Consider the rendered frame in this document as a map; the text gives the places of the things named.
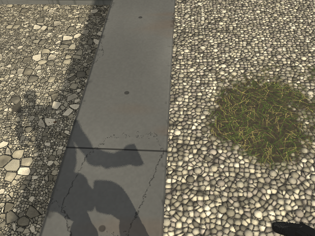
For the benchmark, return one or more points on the right robot hand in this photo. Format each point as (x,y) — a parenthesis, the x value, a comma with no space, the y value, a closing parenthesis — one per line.
(293,229)

